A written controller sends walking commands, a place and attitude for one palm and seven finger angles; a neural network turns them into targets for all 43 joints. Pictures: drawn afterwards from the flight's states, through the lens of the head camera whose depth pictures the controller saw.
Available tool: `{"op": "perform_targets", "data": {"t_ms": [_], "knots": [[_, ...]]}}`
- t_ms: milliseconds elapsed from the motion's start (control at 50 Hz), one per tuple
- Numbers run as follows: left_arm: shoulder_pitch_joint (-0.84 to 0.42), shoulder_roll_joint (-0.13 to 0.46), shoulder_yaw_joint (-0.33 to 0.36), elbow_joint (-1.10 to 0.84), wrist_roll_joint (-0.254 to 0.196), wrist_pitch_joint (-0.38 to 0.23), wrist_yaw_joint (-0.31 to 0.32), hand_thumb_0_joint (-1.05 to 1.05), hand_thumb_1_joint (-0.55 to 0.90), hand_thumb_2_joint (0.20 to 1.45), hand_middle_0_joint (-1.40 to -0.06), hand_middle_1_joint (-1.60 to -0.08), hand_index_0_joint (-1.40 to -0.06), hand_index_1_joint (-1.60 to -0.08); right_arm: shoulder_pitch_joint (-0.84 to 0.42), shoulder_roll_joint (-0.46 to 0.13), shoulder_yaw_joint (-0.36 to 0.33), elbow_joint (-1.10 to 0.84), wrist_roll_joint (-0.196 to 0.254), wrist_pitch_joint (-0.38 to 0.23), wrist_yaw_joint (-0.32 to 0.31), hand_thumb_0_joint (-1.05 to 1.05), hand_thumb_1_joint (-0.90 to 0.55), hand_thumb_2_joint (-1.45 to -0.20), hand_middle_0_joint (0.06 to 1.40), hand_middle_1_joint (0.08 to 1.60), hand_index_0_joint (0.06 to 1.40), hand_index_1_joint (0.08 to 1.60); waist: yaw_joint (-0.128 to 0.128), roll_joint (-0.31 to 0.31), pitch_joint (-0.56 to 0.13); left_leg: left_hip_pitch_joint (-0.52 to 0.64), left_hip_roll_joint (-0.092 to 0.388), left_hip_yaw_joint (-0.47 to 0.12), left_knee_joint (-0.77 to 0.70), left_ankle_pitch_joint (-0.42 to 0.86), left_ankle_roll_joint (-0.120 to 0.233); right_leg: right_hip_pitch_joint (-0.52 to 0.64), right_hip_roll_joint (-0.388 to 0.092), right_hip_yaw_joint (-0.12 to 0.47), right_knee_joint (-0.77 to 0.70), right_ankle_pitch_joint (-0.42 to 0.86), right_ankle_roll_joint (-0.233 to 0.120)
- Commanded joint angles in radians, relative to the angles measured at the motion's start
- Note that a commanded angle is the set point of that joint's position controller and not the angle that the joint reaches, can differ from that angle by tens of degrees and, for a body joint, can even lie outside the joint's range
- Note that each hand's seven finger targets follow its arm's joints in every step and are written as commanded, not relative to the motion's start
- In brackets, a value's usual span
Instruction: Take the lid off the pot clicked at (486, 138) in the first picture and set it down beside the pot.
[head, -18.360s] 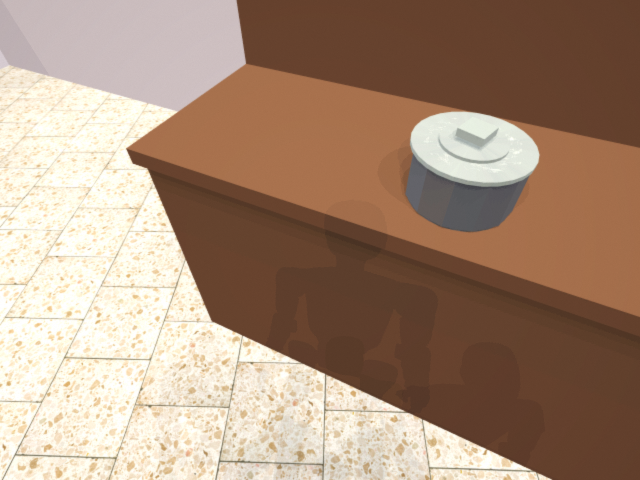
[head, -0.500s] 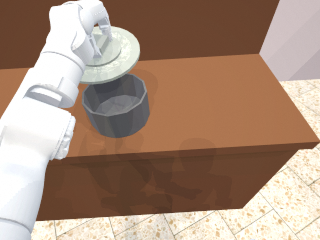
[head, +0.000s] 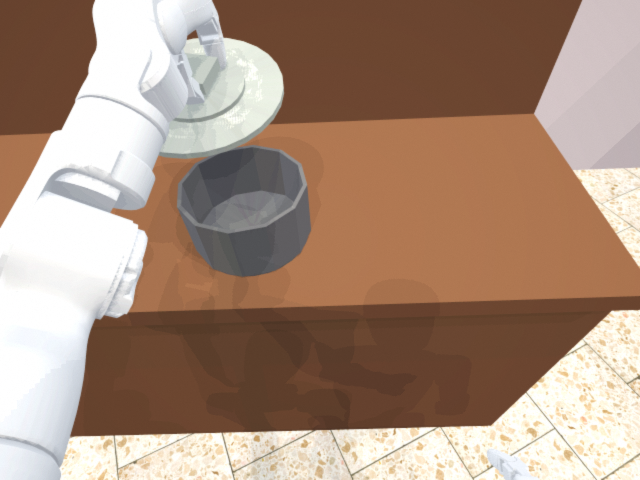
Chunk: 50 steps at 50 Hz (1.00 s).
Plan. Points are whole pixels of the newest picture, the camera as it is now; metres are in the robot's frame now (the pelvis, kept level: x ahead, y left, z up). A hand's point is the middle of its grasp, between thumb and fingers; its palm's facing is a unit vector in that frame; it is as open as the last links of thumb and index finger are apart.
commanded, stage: move the lid sideways beside the pot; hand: left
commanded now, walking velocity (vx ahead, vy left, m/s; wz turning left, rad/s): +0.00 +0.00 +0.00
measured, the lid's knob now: (192, 73) +0.51 +0.13 +0.27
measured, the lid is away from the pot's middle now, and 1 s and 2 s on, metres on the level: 0.03 0.13 0.25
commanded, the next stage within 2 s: none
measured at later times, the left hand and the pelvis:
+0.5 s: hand (142, 67) +0.48 +0.17 +0.29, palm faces -0.17 -0.05 -0.98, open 8.3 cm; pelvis -0.01 +0.00 +0.00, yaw +0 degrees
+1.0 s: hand (84, 72) +0.47 +0.23 +0.29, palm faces -0.17 -0.06 -0.98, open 8.3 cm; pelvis +0.00 +0.00 +0.00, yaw +0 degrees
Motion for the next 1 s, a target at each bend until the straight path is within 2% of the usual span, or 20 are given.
{"op": "perform_targets", "data": {"t_ms": [0,20,40,60,80,140,220,260,340,420,440,480,600,640,720,740,780,820,880,980], "knots": [[-0.696,0.198,0.048,-0.207,0.037,-0.005,0.061,0.0,0.545,1.048,-0.838,-1.075,-0.797,-1.038,-0.023,-0.115,-0.045,-0.106,0.0,-0.051,-0.007,0.0,-0.9,-0.9,0.2,0.3,0.2,0.3,-0.022,-0.053,-0.421,0.276,0.037,-0.088,0.018,0.443,-0.022,0.067,0.043,0.007,0.003,0.325,-0.061],[-0.646,0.171,0.022,-0.24,0.03,-0.025,0.056,0.0,0.545,1.048,-0.838,-1.075,-0.797,-1.038,-0.008,-0.13,-0.053,-0.107,-0.002,-0.041,-0.004,0.0,-0.9,-0.9,0.2,0.3,0.2,0.3,-0.028,-0.06,-0.41,0.282,0.041,-0.093,0.022,0.48,-0.028,0.063,0.04,0.004,-0.01,0.331,-0.061],[-0.638,0.245,0.086,-0.195,0.061,-0.022,0.058,0.0,0.545,1.048,-0.838,-1.075,-0.797,-1.038,-0.012,-0.128,-0.05,-0.102,-0.005,-0.032,-0.003,0.0,-0.9,-0.9,0.2,0.3,0.2,0.3,-0.018,-0.091,-0.399,0.254,0.043,-0.088,0.019,0.43,-0.027,0.063,0.046,0.006,-0.004,0.305,-0.061],[-0.633,0.199,0.044,-0.134,0.064,-0.017,0.053,0.0,0.545,1.048,-0.838,-1.075,-0.797,-1.038,-0.021,-0.129,-0.044,-0.1,-0.003,-0.025,-0.004,0.0,-0.9,-0.9,0.2,0.3,0.2,0.3,-0.028,-0.106,-0.352,0.211,0.032,-0.08,0.01,0.367,-0.022,0.054,0.046,0.0,-0.005,0.287,-0.063],[-0.625,0.244,0.085,-0.132,0.063,-0.015,0.056,0.0,0.545,1.048,-0.838,-1.075,-0.797,-1.038,-0.009,-0.134,-0.047,-0.093,-0.002,-0.02,-0.005,0.0,-0.9,-0.9,0.2,0.3,0.2,0.3,-0.023,-0.128,-0.354,0.197,0.032,-0.075,0.004,0.335,-0.019,0.071,0.046,0.0,-0.004,0.286,-0.063],[-0.606,0.291,0.113,-0.11,0.061,-0.024,0.062,0.0,0.545,1.048,-0.838,-1.075,-0.797,-1.038,-0.018,-0.141,-0.042,-0.101,-0.004,-0.006,-0.006,0.0,-0.9,-0.9,0.2,0.3,0.2,0.3,-0.012,-0.119,-0.366,0.161,0.03,-0.071,-0.006,0.308,-0.023,0.103,0.039,0.004,0.001,0.286,-0.065],[-0.653,0.233,0.05,-0.201,0.047,-0.052,0.065,0.0,0.545,1.048,-0.838,-1.075,-0.797,-1.038,-0.014,-0.137,-0.05,-0.122,0.0,-0.007,-0.006,0.0,-0.9,-0.9,0.2,0.3,0.2,0.3,-0.025,-0.048,-0.417,0.236,0.04,-0.082,0.008,0.389,-0.027,0.083,0.036,0.006,-0.006,0.29,-0.067],[-0.683,0.288,0.09,-0.215,0.073,-0.058,0.062,0.0,0.545,1.048,-0.838,-1.075,-0.797,-1.038,-0.019,-0.131,-0.05,-0.126,-0.003,-0.012,-0.008,0.0,-0.9,-0.9,0.2,0.3,0.2,0.3,-0.017,-0.041,-0.448,0.248,0.039,-0.084,0.013,0.377,-0.023,0.085,0.044,0.011,-0.001,0.273,-0.066],[-0.635,0.356,0.133,-0.14,0.065,-0.064,0.058,0.0,0.545,1.048,-0.838,-1.075,-0.797,-1.038,0.002,-0.143,-0.048,-0.111,0.002,-0.005,-0.016,0.0,-0.9,-0.9,0.2,0.3,0.2,0.3,-0.02,-0.113,-0.395,0.173,0.032,-0.071,-0.007,0.287,-0.015,0.12,0.043,0.01,-0.012,0.268,-0.063],[-0.617,0.301,0.074,-0.176,0.049,-0.079,0.051,0.0,0.545,1.048,-0.838,-1.075,-0.797,-1.038,0.01,-0.152,-0.057,-0.117,0.007,-0.006,-0.013,0.0,-0.9,-0.9,0.2,0.3,0.2,0.3,-0.027,-0.039,-0.392,0.219,0.039,-0.077,0.002,0.348,-0.019,0.082,0.04,0.006,-0.02,0.268,-0.067],[-0.638,0.355,0.122,-0.218,0.068,-0.087,0.054,0.0,0.545,1.048,-0.838,-1.075,-0.797,-1.038,0.005,-0.144,-0.057,-0.118,0.003,-0.006,-0.01,0.0,-0.9,-0.9,0.2,0.3,0.2,0.3,-0.014,-0.047,-0.432,0.231,0.041,-0.083,0.011,0.376,-0.019,0.1,0.046,0.01,-0.009,0.28,-0.065],[-0.634,0.341,0.109,-0.223,0.072,-0.091,0.045,0.0,0.545,1.048,-0.838,-1.075,-0.797,-1.038,0.005,-0.139,-0.057,-0.119,0.001,-0.006,-0.01,0.0,-0.9,-0.9,0.2,0.3,0.2,0.3,-0.017,-0.015,-0.432,0.252,0.039,-0.082,0.018,0.393,-0.016,0.083,0.048,0.007,-0.009,0.276,-0.066],[-0.576,0.379,0.119,-0.127,0.065,-0.08,0.03,0.0,0.545,1.048,-0.838,-1.075,-0.797,-1.038,0.013,-0.157,-0.055,-0.104,0.015,0.018,-0.013,0.0,-0.9,-0.9,0.2,0.3,0.2,0.3,-0.028,-0.095,-0.316,0.159,0.035,-0.067,-0.005,0.257,-0.008,0.069,0.054,-0.005,-0.026,0.222,-0.063],[-0.585,0.431,0.151,-0.152,0.071,-0.091,0.038,0.0,0.545,1.048,-0.838,-1.075,-0.797,-1.038,0.009,-0.16,-0.054,-0.113,0.01,0.021,-0.014,0.0,-0.9,-0.9,0.2,0.3,0.2,0.3,-0.02,-0.069,-0.355,0.162,0.036,-0.07,-0.002,0.273,-0.011,0.094,0.05,0.002,-0.02,0.232,-0.066],[-0.633,0.395,0.102,-0.226,0.059,-0.12,0.043,0.0,0.545,1.048,-0.838,-1.075,-0.797,-1.038,0.018,-0.157,-0.06,-0.121,0.014,0.012,-0.02,0.0,-0.9,-0.9,0.2,0.3,0.2,0.3,-0.035,0.014,-0.414,0.242,0.041,-0.083,0.019,0.365,-0.016,0.078,0.047,0.005,-0.026,0.254,-0.069],[-0.643,0.46,0.159,-0.242,0.082,-0.123,0.044,0.0,0.545,1.048,-0.838,-1.075,-0.797,-1.038,0.022,-0.153,-0.061,-0.115,0.008,0.012,-0.02,0.0,-0.9,-0.9,0.2,0.3,0.2,0.3,-0.023,-0.008,-0.441,0.245,0.043,-0.086,0.023,0.368,-0.015,0.092,0.054,0.006,-0.017,0.258,-0.066],[-0.616,0.49,0.179,-0.204,0.084,-0.125,0.037,0.0,0.545,1.048,-0.838,-1.075,-0.797,-1.038,0.017,-0.153,-0.058,-0.116,0.011,0.016,-0.023,0.0,-0.9,-0.9,0.2,0.3,0.2,0.3,-0.021,-0.017,-0.431,0.228,0.039,-0.079,0.022,0.365,-0.01,0.103,0.052,0.006,-0.015,0.27,-0.068],[-0.554,0.406,0.114,-0.194,0.058,-0.123,0.03,0.0,0.545,1.048,-0.838,-1.075,-0.797,-1.038,0.021,-0.159,-0.062,-0.123,0.017,0.019,-0.017,0.0,-0.9,-0.9,0.2,0.3,0.2,0.3,-0.031,0.014,-0.403,0.243,0.042,-0.081,0.029,0.423,-0.015,0.075,0.048,0.002,-0.025,0.281,-0.069],[-0.52,0.435,0.144,-0.14,0.075,-0.112,0.018,0.0,0.545,1.048,-0.838,-1.075,-0.797,-1.038,0.02,-0.157,-0.059,-0.107,0.015,0.033,-0.012,0.0,-0.9,-0.9,0.2,0.3,0.2,0.3,-0.026,-0.032,-0.347,0.207,0.043,-0.074,0.032,0.397,-0.012,0.052,0.057,-0.007,-0.021,0.269,-0.065],[-0.547,0.495,0.172,-0.23,0.078,-0.127,0.017,0.0,0.545,1.048,-0.838,-1.075,-0.797,-1.038,0.005,-0.159,-0.059,-0.124,0.017,0.047,-0.01,0.0,-0.9,-0.9,0.2,0.3,0.2,0.3,-0.018,-0.007,-0.405,0.236,0.047,-0.08,0.04,0.47,-0.012,0.081,0.055,-0.003,-0.013,0.301,-0.066]]}}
